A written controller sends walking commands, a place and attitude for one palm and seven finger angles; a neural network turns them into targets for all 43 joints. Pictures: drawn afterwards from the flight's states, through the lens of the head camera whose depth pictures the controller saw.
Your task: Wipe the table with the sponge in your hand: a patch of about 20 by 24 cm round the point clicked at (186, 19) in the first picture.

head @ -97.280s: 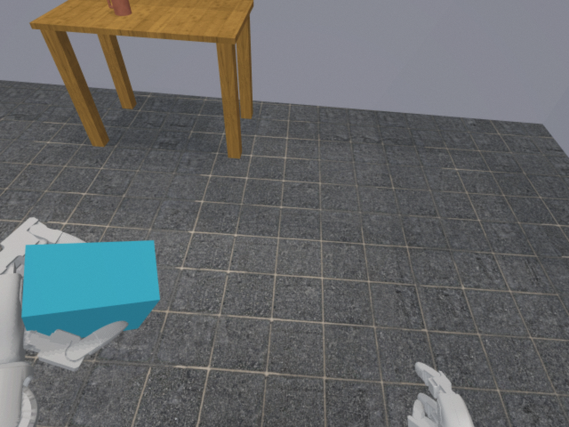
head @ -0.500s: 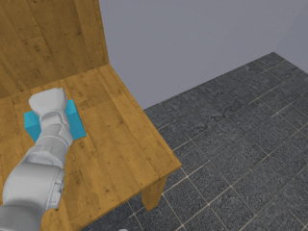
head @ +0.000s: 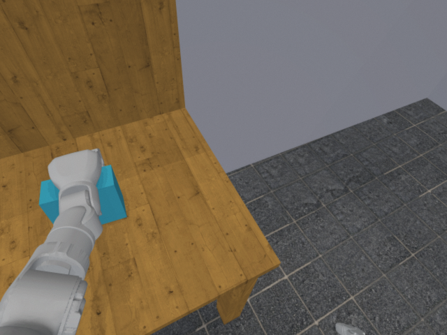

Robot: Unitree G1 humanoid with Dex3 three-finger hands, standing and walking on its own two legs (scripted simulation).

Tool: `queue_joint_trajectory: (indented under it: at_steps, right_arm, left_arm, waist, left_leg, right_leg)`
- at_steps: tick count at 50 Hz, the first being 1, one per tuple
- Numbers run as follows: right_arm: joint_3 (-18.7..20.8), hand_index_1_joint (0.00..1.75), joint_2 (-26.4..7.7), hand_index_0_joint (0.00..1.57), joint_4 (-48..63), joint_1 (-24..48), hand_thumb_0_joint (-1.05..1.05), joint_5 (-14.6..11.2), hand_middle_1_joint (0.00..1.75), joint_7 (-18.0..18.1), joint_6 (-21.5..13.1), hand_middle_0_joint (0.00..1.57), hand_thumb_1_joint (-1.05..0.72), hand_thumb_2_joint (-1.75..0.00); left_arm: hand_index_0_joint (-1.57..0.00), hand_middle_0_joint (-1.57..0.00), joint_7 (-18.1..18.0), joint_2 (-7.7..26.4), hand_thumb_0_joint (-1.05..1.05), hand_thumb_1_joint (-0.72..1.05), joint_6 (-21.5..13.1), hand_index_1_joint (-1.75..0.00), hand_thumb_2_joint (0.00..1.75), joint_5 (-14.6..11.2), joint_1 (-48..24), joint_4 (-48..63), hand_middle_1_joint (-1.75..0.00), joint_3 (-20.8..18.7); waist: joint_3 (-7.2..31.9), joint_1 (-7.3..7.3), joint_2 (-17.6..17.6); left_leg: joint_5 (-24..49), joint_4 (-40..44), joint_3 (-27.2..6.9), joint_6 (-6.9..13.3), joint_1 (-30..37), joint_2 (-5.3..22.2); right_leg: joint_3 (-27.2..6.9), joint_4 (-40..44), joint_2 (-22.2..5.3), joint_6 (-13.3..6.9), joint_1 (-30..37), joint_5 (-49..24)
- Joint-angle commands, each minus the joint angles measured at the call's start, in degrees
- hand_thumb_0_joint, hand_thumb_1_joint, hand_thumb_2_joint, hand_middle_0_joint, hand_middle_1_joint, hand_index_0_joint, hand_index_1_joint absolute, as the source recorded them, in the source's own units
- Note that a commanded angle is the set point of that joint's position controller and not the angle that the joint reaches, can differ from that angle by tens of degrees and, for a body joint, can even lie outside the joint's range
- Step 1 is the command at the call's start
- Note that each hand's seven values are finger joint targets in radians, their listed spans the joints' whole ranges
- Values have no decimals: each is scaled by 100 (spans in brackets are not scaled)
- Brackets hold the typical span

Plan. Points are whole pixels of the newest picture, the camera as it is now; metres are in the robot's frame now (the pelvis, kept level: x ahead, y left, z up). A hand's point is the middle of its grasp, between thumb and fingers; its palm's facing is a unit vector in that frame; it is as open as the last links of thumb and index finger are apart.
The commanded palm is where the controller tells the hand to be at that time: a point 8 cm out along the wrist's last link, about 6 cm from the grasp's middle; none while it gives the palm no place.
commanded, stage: wipe back along the first lane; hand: left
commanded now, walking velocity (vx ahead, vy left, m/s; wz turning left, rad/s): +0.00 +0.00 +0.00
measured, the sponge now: (89, 205) +0.38 +0.30 -0.05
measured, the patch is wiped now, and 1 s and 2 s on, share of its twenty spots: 1.00 1.00 1.00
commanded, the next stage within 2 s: none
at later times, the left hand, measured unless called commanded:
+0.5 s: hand (81, 209) +0.34 +0.29 +0.00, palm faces -0.08 -0.04 -1.00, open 10.5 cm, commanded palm +0.30 +0.27 +0.04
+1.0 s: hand (86, 230) +0.30 +0.26 +0.00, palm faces -0.05 -0.04 -1.00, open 10.5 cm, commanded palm +0.25 +0.24 +0.03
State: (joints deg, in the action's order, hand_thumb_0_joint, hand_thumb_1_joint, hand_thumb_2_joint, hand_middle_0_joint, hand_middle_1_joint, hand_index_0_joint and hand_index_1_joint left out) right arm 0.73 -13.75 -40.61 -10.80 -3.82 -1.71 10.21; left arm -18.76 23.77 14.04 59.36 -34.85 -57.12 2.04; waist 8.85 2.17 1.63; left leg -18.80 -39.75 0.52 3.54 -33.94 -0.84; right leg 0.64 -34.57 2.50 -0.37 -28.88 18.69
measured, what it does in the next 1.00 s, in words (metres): stands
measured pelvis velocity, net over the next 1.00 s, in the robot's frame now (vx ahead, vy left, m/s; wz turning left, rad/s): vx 0.00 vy -0.01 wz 0.02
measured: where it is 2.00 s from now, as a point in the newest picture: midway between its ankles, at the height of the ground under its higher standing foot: outside the picture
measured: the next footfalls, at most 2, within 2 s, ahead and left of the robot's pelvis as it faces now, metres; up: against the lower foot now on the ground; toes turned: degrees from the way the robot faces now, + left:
none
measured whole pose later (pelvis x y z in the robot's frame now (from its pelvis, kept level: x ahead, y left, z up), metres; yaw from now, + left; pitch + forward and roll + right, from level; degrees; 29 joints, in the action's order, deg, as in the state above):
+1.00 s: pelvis +0.00 -0.01 +0.00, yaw +1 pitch +7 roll -2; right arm -0.1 -13.5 -38.1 -5.9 -4.9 -0.9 11.6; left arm -18.7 17.5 24.0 57.5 -13.2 -31.9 11.3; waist 8.4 -2.6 2.7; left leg -18.3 -37.8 -0.2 3.2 -26.5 -1.8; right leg 1.3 -34.1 1.7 -0.9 -21.8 19.4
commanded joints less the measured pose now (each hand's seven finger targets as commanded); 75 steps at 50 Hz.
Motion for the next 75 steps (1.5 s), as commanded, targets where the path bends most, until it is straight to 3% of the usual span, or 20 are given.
queue_joint_trajectory:
  at_steps: [1, 11, 15, 18, 21, 25, 29, 31, 32, 36, 37, 43, 51, 53, 56, 57, 65, 66, 67, 75]
  right_arm:
    - [326, 30, -941, 20, 566, 13, 0, -8, 30, 72, -124, 20, -90, -90]
    - [332, 30, -948, 20, 708, 292, 0, -66, 30, 64, -77, 20, -90, -90]
    - [298, 30, -989, 20, 698, 354, 0, -85, 30, 94, -56, 20, -90, -90]
    - [298, 30, -950, 20, 752, 425, 0, -88, 30, 114, -70, 20, -90, -90]
    - [289, 30, -899, 20, 831, 561, 0, -107, 30, 136, -94, 20, -90, -90]
    - [272, 30, -935, 20, 849, 590, 0, -99, 30, 176, -86, 20, -90, -90]
    - [278, 30, -897, 20, 866, 672, 0, -89, 30, 181, -100, 20, -90, -90]
    - [261, 30, -833, 20, 969, 824, 0, -107, 30, 164, -127, 20, -90, -90]
    - [286, 30, -875, 20, 915, 764, 0, -80, 30, 163, -117, 20, -90, -90]
    - [261, 30, -794, 20, 1022, 1007, 0, -110, 30, 140, -133, 20, -90, -90]
    - [262, 30, -836, 20, 989, 976, 0, -95, 30, 143, -124, 20, -90, -90]
    - [220, 30, -787, 20, 1020, 1149, 0, -106, 30, 155, -114, 20, -90, -90]
    - [183, 30, -770, 20, 1125, 1367, 0, -104, 30, 112, -129, 20, -90, -90]
    - [175, 30, -729, 20, 1181, 1416, 0, -108, 30, 98, -131, 20, -90, -90]
    - [170, 30, -749, 20, 1178, 1474, 0, -101, 30, 94, -138, 20, -90, -90]
    - [146, 30, -716, 20, 1222, 1499, 0, -103, 30, 97, -141, 20, -90, -90]
    - [113, 30, -689, 20, 1293, 1664, 0, -113, 30, 76, -166, 20, -90, -90]
    - [135, 30, -714, 20, 1259, 1692, 0, -102, 30, 81, -160, 20, -90, -90]
    - [121, 30, -677, 20, 1303, 1679, 0, -105, 30, 74, -171, 20, -90, -90]
    - [108, 30, -658, 20, 1327, 1819, 0, -99, 30, 61, -221, 20, -90, -90]
  left_arm:
    - [-120, -120, 87, 1129, 0, 10, 221, -160, 130, 72, -950, 615, -160, -47]
    - [-120, -120, 191, 837, 0, 10, 294, -160, 130, -211, 237, 1276, -160, -19]
    - [-120, -120, 222, 842, 0, 10, 422, -160, 130, -195, 420, 1244, -160, 59]
    - [-120, -120, 256, 648, 0, 10, 429, -160, 130, -215, 519, 1459, -160, 204]
    - [-120, -120, 290, 456, 0, 10, 417, -160, 130, -286, 518, 1696, -160, 287]
    - [-120, -120, 271, 580, 0, 10, 469, -160, 130, -255, 757, 1733, -160, 208]
    - [-120, -120, 262, 407, 0, 10, 487, -160, 130, -223, 875, 1861, -160, 306]
    - [-120, -120, 289, 36, 0, 10, 486, -160, 130, -287, 890, 2159, -160, 558]
    - [-120, -120, 249, 205, 0, 10, 494, -160, 130, -256, 1014, 2148, -160, 434]
    - [-120, -120, 233, -288, 0, 10, 619, -160, 130, -340, 1159, 2458, -160, 754]
    - [-120, -120, 196, -128, 0, 10, 670, -160, 130, -317, 1274, 2422, -160, 663]
    - [-120, -120, 222, -454, 0, 10, 918, -160, 130, -328, 1343, 2663, -160, 974]
    - [-120, -120, 293, -465, 0, 10, 1013, -160, 130, -339, 2024, 3130, -160, 934]
    - [-120, -120, 305, -711, 0, 10, 1032, -160, 130, -334, 2138, 3275, -160, 1200]
    - [-120, -120, 288, -507, 0, 10, 1098, -160, 130, -337, 2382, 3357, -160, 984]
    - [-120, -120, 304, -716, 0, 10, 1112, -160, 130, -374, 2411, 3489, -160, 1211]
    - [-120, -120, 323, -703, 0, 10, 1199, -160, 130, -391, 2953, 3893, -160, 1236]
    - [-120, -120, 309, -504, 0, 10, 1207, -160, 130, -354, 2886, 3928, -160, 1027]
    - [-120, -120, 318, -739, 0, 10, 1218, -160, 130, -345, 3017, 3993, -160, 1272]
    - [-120, -120, 323, -729, 0, 10, 1233, -160, 130, -384, 3465, 4280, -160, 1274]
  waist:
    - [1587, -138, 124]
    - [1373, -224, -172]
    - [977, -212, -232]
    - [1022, -239, -16]
    - [1089, -260, -134]
    - [910, -281, -269]
    - [881, -315, -160]
    - [979, -335, -43]
    - [944, -333, -140]
    - [859, -343, -249]
    - [765, -370, -206]
    - [717, -357, -249]
    - [748, -505, -289]
    - [644, -468, -316]
    - [639, -546, -343]
    - [636, -512, -313]
    - [478, -562, -392]
    - [529, -601, -384]
    - [511, -578, -350]
    - [368, -621, -487]
  left_leg:
    - [2601, 356, -289, -128, 1549, 137]
    - [2437, 408, -212, -84, 1379, 84]
    - [1913, 498, -188, -80, 1222, 37]
    - [1902, 550, -230, -93, 1414, 57]
    - [1828, 611, -277, -93, 1453, 78]
    - [1563, 643, -271, -85, 1366, 41]
    - [1557, 650, -315, -104, 1502, 56]
    - [1709, 684, -338, -122, 1585, 86]
    - [1654, 643, -365, -122, 1632, 93]
    - [1633, 684, -406, -132, 1606, 100]
    - [1518, 682, -410, -138, 1599, 91]
    - [1477, 691, -423, -132, 1649, 72]
    - [1723, 675, -441, -149, 1659, 45]
    - [1661, 656, -439, -140, 1674, 46]
    - [1666, 676, -444, -146, 1642, 34]
    - [1631, 681, -398, -128, 1660, 21]
    - [1587, 701, -376, -117, 1631, -13]
    - [1614, 724, -417, -126, 1654, 0]
    - [1631, 705, -395, -119, 1678, -12]
    - [1453, 735, -345, -102, 1636, -45]
  right_leg:
    - [69, 237, 58, -380, 574, -2392]
    - [-17, 314, 10, -371, 984, -2802]
    - [-18, 412, 14, -371, 868, -2360]
    - [32, 416, 28, -400, 781, -2096]
    - [45, 445, 33, -411, 815, -1947]
    - [23, 501, 36, -400, 824, -1758]
    - [55, 498, 52, -428, 697, -1554]
    - [84, 450, 52, -445, 738, -1644]
    - [82, 435, 68, -440, 686, -1557]
    - [113, 422, 71, -444, 665, -1500]
    - [101, 422, 76, -445, 624, -1382]
    - [115, 414, 69, -454, 650, -1358]
    - [33, 347, 70, -487, 890, -1715]
    - [70, 345, 59, -464, 820, -1634]
    - [-7, 353, 68, -488, 923, -1714]
    - [27, 344, 49, -465, 964, -1729]
    - [-66, 371, 38, -458, 1074, -1869]
    - [-132, 377, 61, -485, 1088, -1851]
    - [-66, 338, 50, -470, 1081, -1819]
    - [-195, 427, 33, -455, 1153, -1866]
